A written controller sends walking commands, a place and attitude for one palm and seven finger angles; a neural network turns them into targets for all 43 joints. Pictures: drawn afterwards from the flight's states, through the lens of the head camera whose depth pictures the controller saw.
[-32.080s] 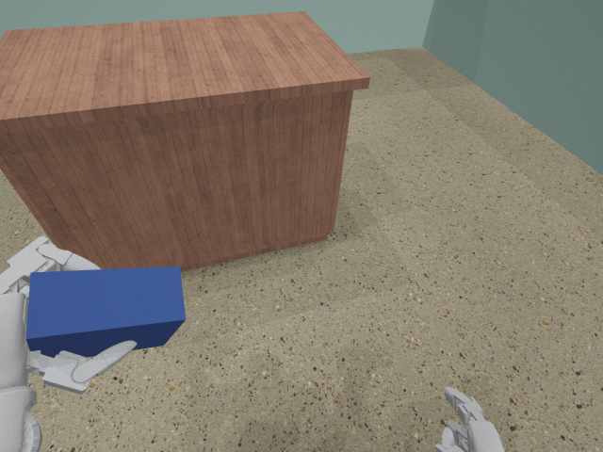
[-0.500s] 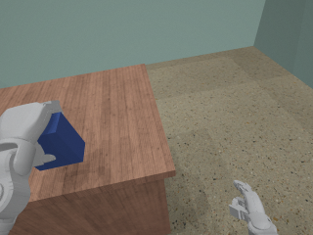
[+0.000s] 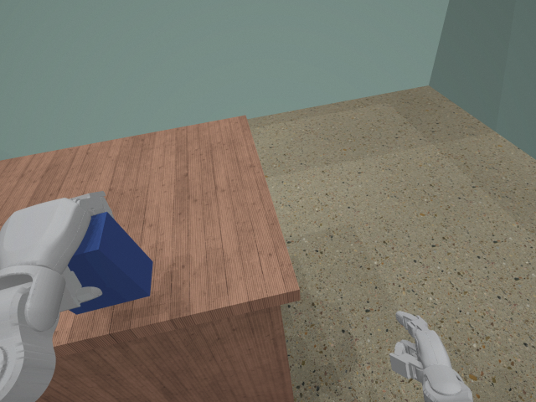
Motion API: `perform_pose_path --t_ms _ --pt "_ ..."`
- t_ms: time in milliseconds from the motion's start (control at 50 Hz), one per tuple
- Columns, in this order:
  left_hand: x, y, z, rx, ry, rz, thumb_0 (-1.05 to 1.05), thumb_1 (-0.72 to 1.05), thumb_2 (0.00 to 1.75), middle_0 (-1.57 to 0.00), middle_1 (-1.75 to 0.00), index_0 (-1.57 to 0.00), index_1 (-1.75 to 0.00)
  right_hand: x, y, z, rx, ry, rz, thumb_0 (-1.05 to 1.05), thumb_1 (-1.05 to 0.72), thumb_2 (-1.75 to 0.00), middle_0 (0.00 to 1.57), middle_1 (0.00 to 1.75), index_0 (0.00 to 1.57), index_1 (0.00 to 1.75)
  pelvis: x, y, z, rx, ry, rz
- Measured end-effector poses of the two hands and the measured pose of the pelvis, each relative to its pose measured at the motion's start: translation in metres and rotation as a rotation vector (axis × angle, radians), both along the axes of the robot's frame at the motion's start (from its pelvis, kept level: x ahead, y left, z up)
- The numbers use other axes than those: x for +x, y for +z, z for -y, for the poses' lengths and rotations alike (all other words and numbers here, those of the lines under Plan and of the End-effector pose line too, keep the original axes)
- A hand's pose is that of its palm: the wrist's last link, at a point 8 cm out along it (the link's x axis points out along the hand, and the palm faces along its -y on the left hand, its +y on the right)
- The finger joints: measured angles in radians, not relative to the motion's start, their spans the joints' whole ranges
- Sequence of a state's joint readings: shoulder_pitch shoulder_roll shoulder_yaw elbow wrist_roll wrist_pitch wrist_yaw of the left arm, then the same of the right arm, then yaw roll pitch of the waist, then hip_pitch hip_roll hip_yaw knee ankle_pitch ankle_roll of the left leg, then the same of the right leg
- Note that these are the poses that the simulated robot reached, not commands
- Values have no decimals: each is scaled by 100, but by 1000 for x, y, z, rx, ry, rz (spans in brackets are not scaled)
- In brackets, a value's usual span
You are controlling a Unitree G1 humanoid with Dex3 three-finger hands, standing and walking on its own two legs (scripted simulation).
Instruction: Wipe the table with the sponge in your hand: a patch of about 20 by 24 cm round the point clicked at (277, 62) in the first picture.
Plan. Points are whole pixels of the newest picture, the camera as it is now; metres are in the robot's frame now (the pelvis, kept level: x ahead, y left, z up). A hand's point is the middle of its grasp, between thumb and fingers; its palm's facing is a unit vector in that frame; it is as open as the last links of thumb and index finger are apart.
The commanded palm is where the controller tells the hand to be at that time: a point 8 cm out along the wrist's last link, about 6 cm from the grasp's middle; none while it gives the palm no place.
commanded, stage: bring the sponge back beside the body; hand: left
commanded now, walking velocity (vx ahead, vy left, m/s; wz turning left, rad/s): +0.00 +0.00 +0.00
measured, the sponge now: (99, 274) +0.21 +0.28 +0.13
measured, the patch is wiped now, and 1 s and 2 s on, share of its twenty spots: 1.00 1.00 1.00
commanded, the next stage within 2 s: step back with the hand held close in 0.46 s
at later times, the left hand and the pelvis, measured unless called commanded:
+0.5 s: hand (89, 257) +0.20 +0.27 +0.18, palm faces +0.18 -0.09 -0.98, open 10.0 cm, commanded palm +0.16 +0.28 +0.25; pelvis +0.00 -0.01 +0.00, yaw +0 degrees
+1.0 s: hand (100, 253) +0.19 +0.23 +0.20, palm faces +0.40 -0.79 -0.46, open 10.0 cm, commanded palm +0.13 +0.28 +0.24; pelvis -0.02 +0.00 -0.02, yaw +1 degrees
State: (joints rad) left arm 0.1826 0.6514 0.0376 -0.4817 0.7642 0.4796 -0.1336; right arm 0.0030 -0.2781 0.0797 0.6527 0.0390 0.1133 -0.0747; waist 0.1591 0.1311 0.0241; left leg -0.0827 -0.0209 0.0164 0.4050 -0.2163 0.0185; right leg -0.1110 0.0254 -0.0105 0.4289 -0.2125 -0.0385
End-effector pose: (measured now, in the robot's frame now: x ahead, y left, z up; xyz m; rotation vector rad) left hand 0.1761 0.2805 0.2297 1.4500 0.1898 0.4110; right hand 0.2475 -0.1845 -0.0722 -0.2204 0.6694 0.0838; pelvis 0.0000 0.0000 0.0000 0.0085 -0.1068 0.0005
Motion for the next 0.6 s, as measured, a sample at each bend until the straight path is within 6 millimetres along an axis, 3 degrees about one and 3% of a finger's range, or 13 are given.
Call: perform_pose_path --t_ms 200,600 --pt "-8 -6 8 -22 4 7 0 -49 103 -74 -133 -75 -133 2 4 2 2 1 21 1 -90 -90 20 30 20 30 -1 0 3 1 -2 7" --pt "-1 -6 16 -19 7 9 0 -49 103 -74 -133 -75 -133 -1 1 17 1 -17 18 1 -90 -90 20 30 20 30 1 -1 11 3 -6 6"
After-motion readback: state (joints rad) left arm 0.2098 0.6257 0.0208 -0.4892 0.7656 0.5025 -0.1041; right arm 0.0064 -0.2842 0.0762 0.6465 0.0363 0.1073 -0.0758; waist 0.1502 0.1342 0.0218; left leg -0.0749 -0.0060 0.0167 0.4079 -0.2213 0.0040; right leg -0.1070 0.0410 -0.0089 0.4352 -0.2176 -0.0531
